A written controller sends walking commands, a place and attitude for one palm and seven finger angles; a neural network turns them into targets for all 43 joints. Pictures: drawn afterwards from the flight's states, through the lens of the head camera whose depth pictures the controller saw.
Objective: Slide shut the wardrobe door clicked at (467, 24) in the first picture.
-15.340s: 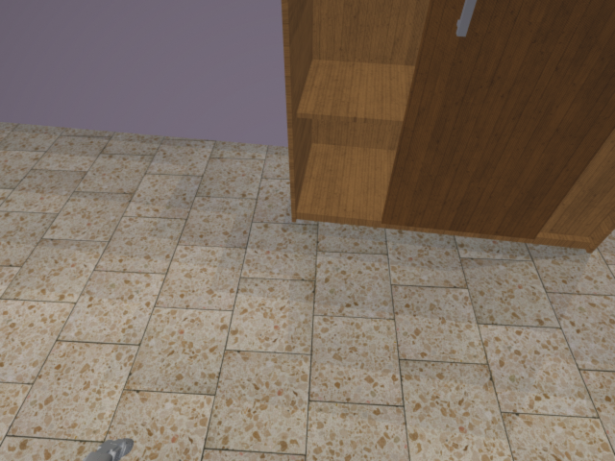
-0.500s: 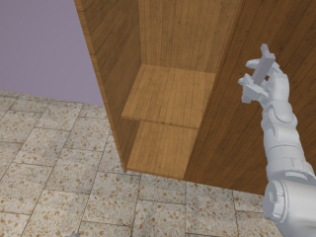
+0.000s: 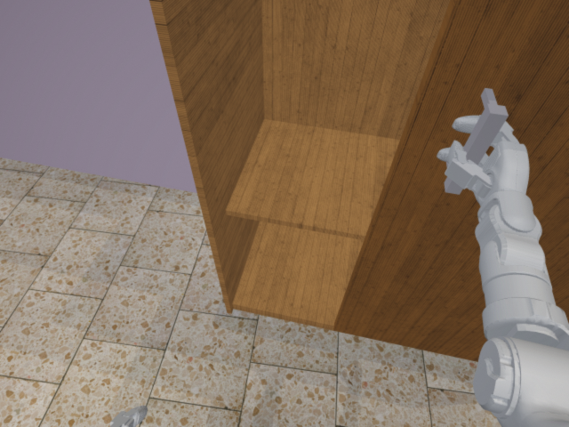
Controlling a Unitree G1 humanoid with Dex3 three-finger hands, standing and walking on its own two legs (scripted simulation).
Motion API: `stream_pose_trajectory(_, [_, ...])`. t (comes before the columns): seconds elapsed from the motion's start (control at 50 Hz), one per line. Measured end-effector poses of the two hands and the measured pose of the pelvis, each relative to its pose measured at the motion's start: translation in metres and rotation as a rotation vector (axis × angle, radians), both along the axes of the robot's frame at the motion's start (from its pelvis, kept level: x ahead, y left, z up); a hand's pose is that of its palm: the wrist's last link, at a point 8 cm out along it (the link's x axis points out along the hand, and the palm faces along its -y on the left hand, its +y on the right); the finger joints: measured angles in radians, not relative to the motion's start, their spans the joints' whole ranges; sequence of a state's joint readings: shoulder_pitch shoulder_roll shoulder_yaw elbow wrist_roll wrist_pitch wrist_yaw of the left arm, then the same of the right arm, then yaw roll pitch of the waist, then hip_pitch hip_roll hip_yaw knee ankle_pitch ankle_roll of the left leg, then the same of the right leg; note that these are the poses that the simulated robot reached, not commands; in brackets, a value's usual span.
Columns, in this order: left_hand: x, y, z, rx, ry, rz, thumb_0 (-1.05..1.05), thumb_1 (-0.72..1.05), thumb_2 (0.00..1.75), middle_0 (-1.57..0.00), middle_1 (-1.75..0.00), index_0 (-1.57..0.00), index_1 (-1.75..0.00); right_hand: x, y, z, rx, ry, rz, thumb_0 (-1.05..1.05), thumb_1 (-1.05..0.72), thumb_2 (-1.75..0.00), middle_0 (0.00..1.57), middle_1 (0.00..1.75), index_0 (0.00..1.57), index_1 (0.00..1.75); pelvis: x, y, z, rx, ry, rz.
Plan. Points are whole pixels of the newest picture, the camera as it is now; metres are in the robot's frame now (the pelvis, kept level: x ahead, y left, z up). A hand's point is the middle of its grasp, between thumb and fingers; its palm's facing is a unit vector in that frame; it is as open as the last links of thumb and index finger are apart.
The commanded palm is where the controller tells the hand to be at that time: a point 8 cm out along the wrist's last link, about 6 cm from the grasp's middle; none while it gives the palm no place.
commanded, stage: grip the handle and tug to test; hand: right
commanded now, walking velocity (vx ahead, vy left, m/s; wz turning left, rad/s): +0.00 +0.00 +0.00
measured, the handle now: (469, 143) +0.51 -0.19 +0.16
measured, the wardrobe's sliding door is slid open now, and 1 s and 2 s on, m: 0.37 0.37 0.37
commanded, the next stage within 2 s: tug the door sideways, standing still in 0.22 s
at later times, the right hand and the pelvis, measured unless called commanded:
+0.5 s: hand (455, 165) +0.46 -0.16 +0.16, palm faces +0.10 +0.99 +0.02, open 5.5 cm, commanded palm +0.43 -0.19 +0.16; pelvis +0.03 +0.00 +0.00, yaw -2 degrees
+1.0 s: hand (451, 165) +0.46 -0.15 +0.16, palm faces +0.16 +0.99 -0.03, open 5.8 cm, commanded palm +0.43 -0.15 +0.16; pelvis +0.01 -0.01 +0.00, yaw -5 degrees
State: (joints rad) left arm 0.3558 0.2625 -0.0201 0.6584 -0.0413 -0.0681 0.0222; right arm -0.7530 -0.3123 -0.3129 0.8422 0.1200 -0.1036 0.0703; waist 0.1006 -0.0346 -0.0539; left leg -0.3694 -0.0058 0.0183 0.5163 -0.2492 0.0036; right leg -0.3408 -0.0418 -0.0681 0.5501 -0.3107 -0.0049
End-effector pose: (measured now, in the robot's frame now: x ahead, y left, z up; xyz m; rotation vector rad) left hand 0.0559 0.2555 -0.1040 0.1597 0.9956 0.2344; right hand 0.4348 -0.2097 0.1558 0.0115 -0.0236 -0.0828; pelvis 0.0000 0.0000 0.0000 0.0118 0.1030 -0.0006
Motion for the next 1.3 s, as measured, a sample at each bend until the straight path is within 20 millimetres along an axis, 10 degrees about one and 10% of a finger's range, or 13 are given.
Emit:
stream_pose_trajectory(0.58, [0.095, -0.022, 0.004, -0.012, -0.053, -0.136, 0.01, 0.90, 0.90, -0.20, -0.30, -0.20, -0.30, -0.006, 0.002, 0.003, 0.004, 0.035, -0.044, 0.03, -0.73, -0.83, 0.36, 1.40, 0.39, 1.40, 0.030, -0.005, 0.003, 0.008, -0.003, -0.059])
stream_pose_trajectory(1.04, [0.014, -0.030, -0.021, -0.055, 0.087, -0.160, 0.01, 0.90, 0.90, -0.21, -0.30, -0.20, -0.30, -0.008, 0.007, 0.002, -0.047, 0.014, -0.079, 0.01, -0.78, -0.81, 0.33, 1.40, 0.26, 1.40, 0.005, -0.010, -0.003, 0.005, 0.005, -0.086])
stream_pose_trajectory(1.3, [0.028, -0.024, -0.015, -0.037, 0.024, -0.187, 0.01, 0.90, 0.90, -0.20, -0.30, -0.20, -0.30, -0.008, 0.007, 0.002, -0.047, 0.006, -0.069, 0.01, -0.78, -0.81, 0.34, 1.40, 0.27, 1.40, 0.003, -0.008, -0.004, 0.004, 0.011, -0.089])
